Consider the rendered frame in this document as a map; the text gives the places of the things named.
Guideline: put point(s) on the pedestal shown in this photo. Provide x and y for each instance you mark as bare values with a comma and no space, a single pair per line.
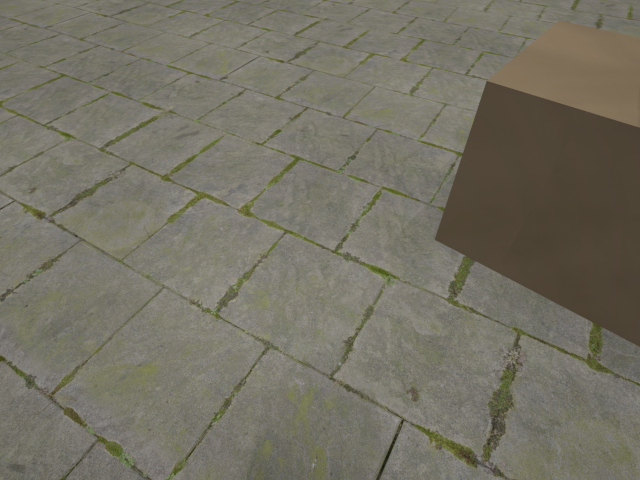
547,192

